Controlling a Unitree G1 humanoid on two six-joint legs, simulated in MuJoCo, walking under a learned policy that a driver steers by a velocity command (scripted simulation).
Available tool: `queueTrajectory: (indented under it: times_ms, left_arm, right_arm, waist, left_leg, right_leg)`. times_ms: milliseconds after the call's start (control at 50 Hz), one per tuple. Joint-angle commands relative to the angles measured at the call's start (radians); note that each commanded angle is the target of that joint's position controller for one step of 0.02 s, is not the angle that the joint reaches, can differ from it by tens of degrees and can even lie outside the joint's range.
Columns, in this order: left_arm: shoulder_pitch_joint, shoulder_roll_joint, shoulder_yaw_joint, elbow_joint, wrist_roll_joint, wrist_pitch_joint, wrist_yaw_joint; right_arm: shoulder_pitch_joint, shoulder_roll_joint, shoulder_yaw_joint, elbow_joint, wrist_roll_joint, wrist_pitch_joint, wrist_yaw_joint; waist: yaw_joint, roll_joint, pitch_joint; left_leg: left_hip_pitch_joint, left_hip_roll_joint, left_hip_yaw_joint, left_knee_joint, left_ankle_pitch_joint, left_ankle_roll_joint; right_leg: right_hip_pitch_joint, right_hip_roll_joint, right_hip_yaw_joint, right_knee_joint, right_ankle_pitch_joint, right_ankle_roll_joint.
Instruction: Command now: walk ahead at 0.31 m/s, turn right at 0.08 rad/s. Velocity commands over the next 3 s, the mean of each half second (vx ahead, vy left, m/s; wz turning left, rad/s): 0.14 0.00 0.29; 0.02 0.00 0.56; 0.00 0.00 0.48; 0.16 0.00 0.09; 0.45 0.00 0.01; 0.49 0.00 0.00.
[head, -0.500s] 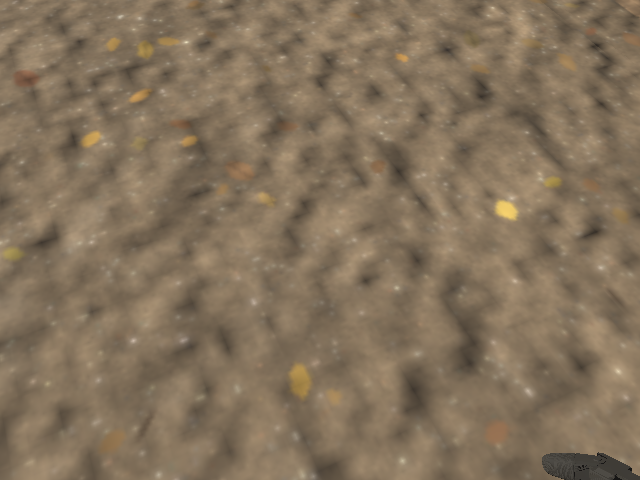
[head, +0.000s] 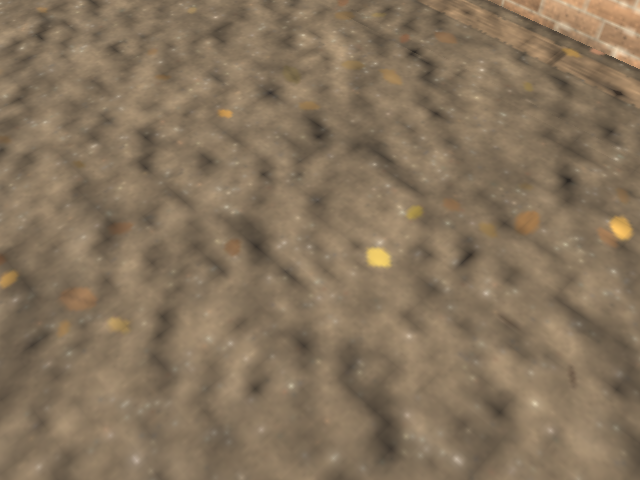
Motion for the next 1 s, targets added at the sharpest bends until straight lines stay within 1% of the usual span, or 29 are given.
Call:
queueTrajectory:
  times_ms: [20,40,60,80,100,120,140,180,220,260,340,440,480,500,520,540,560,580,600,620,640,660,680,720,780,860,940,980,1000]
  left_arm:
    - [0.256,0.189,0.069,0.011,0.016,-0.021,0.017]
    - [0.370,0.294,0.084,0.037,0.048,-0.016,0.041]
    - [0.367,0.268,0.063,0.028,0.051,-0.016,0.043]
    - [0.334,0.227,0.057,0.012,0.035,-0.011,0.040]
    - [0.233,0.194,0.047,0.008,0.019,-0.015,0.040]
    - [0.160,0.149,0.034,0.009,0.012,-0.022,0.039]
    - [0.106,0.111,0.025,0.010,0.011,-0.028,0.039]
    - [0.049,0.109,0.026,0.012,0.038,-0.033,0.038]
    - [0.019,0.132,0.031,0.015,0.045,-0.035,0.050]
    - [0.023,0.146,0.036,0.028,0.039,-0.027,0.070]
    - [0.016,0.167,0.042,0.043,0.029,0.001,0.100]
    - [0.028,0.201,0.055,0.056,0.010,0.036,0.103]
    - [0.014,0.215,0.060,0.055,-0.005,0.047,0.103]
    - [0.002,0.213,0.061,0.056,-0.016,0.052,0.104]
    - [0.044,0.195,0.060,0.075,-0.021,0.056,0.102]
    - [0.084,0.160,0.054,0.081,0.000,0.057,0.096]
    - [0.025,0.106,0.037,0.022,0.042,0.050,0.087]
    - [-0.053,0.129,0.041,0.000,0.031,0.042,0.085]
    - [-0.076,0.151,0.048,-0.001,0.001,0.041,0.083]
    - [-0.061,0.153,0.051,0.013,-0.007,0.042,0.089]
    - [-0.054,0.169,0.057,0.028,0.002,0.044,0.098]
    - [-0.049,0.180,0.063,0.029,0.008,0.046,0.103]
    - [-0.043,0.175,0.063,0.030,0.010,0.045,0.103]
    - [-0.033,0.154,0.060,0.033,0.004,0.043,0.102]
    - [-0.055,0.136,0.052,0.029,0.003,0.042,0.102]
    - [-0.062,0.144,0.051,0.029,0.000,0.039,0.093]
    - [-0.039,0.158,0.053,0.028,-0.005,0.020,0.079]
    - [0.003,0.164,0.055,0.034,-0.007,0.008,0.068]
    - [0.045,0.166,0.057,0.045,-0.007,0.003,0.063]
  right_arm:
    - [-0.021,-0.188,-0.030,-0.023,0.016,0.002,-0.002]
    - [0.007,-0.109,-0.002,-0.053,-0.021,-0.013,0.009]
    - [0.133,-0.045,0.021,-0.011,0.007,-0.030,0.024]
    - [0.054,-0.155,-0.015,-0.004,0.044,-0.030,0.024]
    - [-0.034,-0.142,-0.016,-0.037,0.056,-0.023,0.019]
    - [-0.055,-0.111,-0.014,-0.028,0.038,-0.009,0.004]
    - [-0.040,-0.107,-0.022,-0.016,0.021,0.014,-0.008]
    - [0.028,-0.073,-0.023,0.002,0.013,0.056,-0.018]
    - [0.017,-0.079,-0.031,-0.024,0.010,0.076,-0.029]
    - [-0.032,-0.089,-0.035,-0.059,0.004,0.085,-0.032]
    - [-0.119,-0.086,-0.034,-0.112,0.001,0.092,-0.015]
    - [-0.179,-0.099,-0.041,-0.169,0.003,0.100,0.014]
    - [-0.166,-0.096,-0.043,-0.181,0.004,0.102,0.028]
    - [-0.137,-0.093,-0.045,-0.176,0.003,0.100,0.033]
    - [-0.106,-0.112,-0.054,-0.169,-0.003,0.097,0.031]
    - [-0.065,-0.201,-0.081,-0.166,-0.007,0.091,0.017]
    - [-0.042,-0.319,-0.102,-0.180,-0.018,0.089,0.000]
    - [-0.004,-0.279,-0.087,-0.188,-0.044,0.066,0.013]
    - [-0.044,-0.260,-0.082,-0.197,-0.040,0.045,0.018]
    - [-0.107,-0.242,-0.080,-0.209,-0.019,0.035,0.012]
    - [-0.154,-0.202,-0.069,-0.222,0.001,0.036,0.004]
    - [-0.181,-0.185,-0.061,-0.230,0.008,0.042,-0.005]
    - [-0.181,-0.182,-0.058,-0.236,0.001,0.047,-0.010]
    - [-0.164,-0.190,-0.060,-0.239,-0.003,0.049,-0.017]
    - [-0.151,-0.211,-0.065,-0.241,0.001,0.057,-0.026]
    - [-0.177,-0.224,-0.067,-0.255,-0.003,0.069,-0.025]
    - [-0.202,-0.221,-0.063,-0.271,-0.004,0.079,-0.020]
    - [-0.224,-0.217,-0.058,-0.284,0.001,0.087,-0.021]
    - [-0.244,-0.213,-0.055,-0.293,0.007,0.092,-0.025]
  waist:
    - [0.198,0.083,-0.151]
    - [0.195,-0.119,-0.322]
    - [0.148,-0.196,-0.548]
    - [0.184,-0.070,-0.510]
    - [0.149,-0.077,-0.332]
    - [0.107,-0.013,-0.216]
    - [0.070,-0.028,-0.162]
    - [0.021,-0.062,-0.141]
    - [0.005,-0.077,-0.122]
    - [0.016,-0.083,-0.113]
    - [0.045,-0.086,-0.098]
    - [0.065,-0.089,-0.090]
    - [0.046,-0.096,-0.095]
    - [0.024,-0.089,-0.102]
    - [0.016,-0.053,-0.112]
    - [0.025,0.119,-0.122]
    - [0.048,0.390,-0.116]
    - [-0.012,0.261,-0.227]
    - [0.004,0.180,-0.210]
    - [0.035,0.135,-0.181]
    - [0.050,0.107,-0.165]
    - [0.067,0.115,-0.162]
    - [0.073,0.123,-0.171]
    - [0.071,0.120,-0.178]
    - [0.055,0.133,-0.164]
    - [0.045,0.160,-0.136]
    - [0.046,0.183,-0.136]
    - [0.068,0.192,-0.147]
    - [0.097,0.187,-0.150]
  left_leg:
    - [-0.146,0.178,-0.089,0.395,1.026,0.082]
    - [-0.463,0.052,-0.093,0.778,0.337,0.022]
    - [-0.628,-0.079,-0.331,1.047,-0.335,-0.009]
    - [-0.630,-0.023,-0.440,1.059,-0.296,-0.002]
    - [-0.711,0.023,-0.390,1.001,-0.241,0.004]
    - [-0.708,0.063,-0.357,0.927,-0.172,-0.004]
    - [-0.645,0.087,-0.342,0.882,-0.110,-0.013]
    - [-0.514,0.079,-0.314,0.875,-0.019,-0.028]
    - [-0.537,0.079,-0.308,0.839,0.026,-0.038]
    - [-0.588,0.097,-0.311,0.762,0.088,-0.040]
    - [-0.594,0.108,-0.278,0.609,0.160,-0.035]
    - [-0.577,0.080,-0.221,0.473,0.081,-0.007]
    - [-0.530,0.062,-0.197,0.371,0.088,0.021]
    - [-0.468,0.039,-0.172,0.273,0.158,0.042]
    - [-0.385,0.016,-0.185,0.168,0.277,0.073]
    - [-0.257,0.103,-0.350,0.085,0.605,0.129]
    - [-0.079,0.331,-0.696,0.106,1.030,0.303]
    - [-0.066,0.374,-0.766,0.085,0.966,0.410]
    - [-0.069,0.327,-0.682,0.073,0.892,0.376]
    - [-0.090,0.276,-0.616,0.078,0.806,0.316]
    - [-0.118,0.252,-0.584,0.074,0.753,0.276]
    - [-0.165,0.236,-0.564,0.066,0.734,0.262]
    - [-0.185,0.222,-0.557,0.060,0.739,0.262]
    - [-0.174,0.204,-0.551,0.057,0.722,0.259]
    - [-0.174,0.190,-0.575,0.056,0.632,0.253]
    - [-0.260,0.166,-0.623,0.048,0.475,0.250]
    - [-0.269,0.152,-0.701,0.082,0.498,0.242]
    - [-0.262,0.135,-0.733,0.117,0.548,0.223]
    - [-0.280,0.109,-0.730,0.145,0.534,0.195]
  right_leg:
    - [0.447,0.046,-0.007,-0.130,0.285,-0.072]
    - [0.836,-0.229,0.262,-0.002,0.839,-0.186]
    - [1.015,-0.449,0.579,-0.056,1.011,-0.361]
    - [0.889,-0.381,0.433,-0.096,0.914,-0.303]
    - [0.754,-0.331,0.301,-0.134,0.754,-0.242]
    - [0.597,-0.279,0.229,-0.191,0.609,-0.190]
    - [0.470,-0.248,0.168,-0.242,0.518,-0.162]
    - [0.303,-0.225,0.082,-0.313,0.452,-0.158]
    - [0.270,-0.233,0.033,-0.348,0.398,-0.173]
    - [0.302,-0.245,0.007,-0.370,0.293,-0.170]
    - [0.348,-0.257,-0.034,-0.395,0.091,-0.156]
    - [0.446,-0.307,-0.044,-0.321,0.109,-0.132]
    - [0.475,-0.316,-0.052,-0.255,0.153,-0.098]
    - [0.469,-0.302,-0.072,-0.199,0.158,-0.066]
    - [0.444,-0.262,-0.101,-0.112,0.110,-0.011]
    - [0.324,-0.166,-0.176,0.106,-0.042,0.070]
    - [-0.030,0.005,-0.189,0.404,-0.585,0.166]
    - [-0.098,0.047,0.014,0.581,-0.662,0.162]
    - [-0.138,0.031,0.064,0.633,-0.587,0.142]
    - [-0.160,0.013,0.084,0.616,-0.491,0.130]
    - [-0.159,-0.002,0.096,0.583,-0.431,0.128]
    - [-0.115,-0.002,0.102,0.564,-0.386,0.130]
    - [-0.083,0.013,0.098,0.560,-0.350,0.132]
    - [-0.069,0.030,0.101,0.481,-0.306,0.137]
    - [-0.046,0.044,0.112,0.334,-0.278,0.155]
    - [0.048,0.062,0.118,0.207,-0.261,0.166]
    - [0.125,0.082,0.124,0.093,-0.292,0.154]
    - [0.194,0.088,0.119,-0.024,-0.258,0.139]
    - [0.268,0.087,0.106,-0.144,-0.171,0.126]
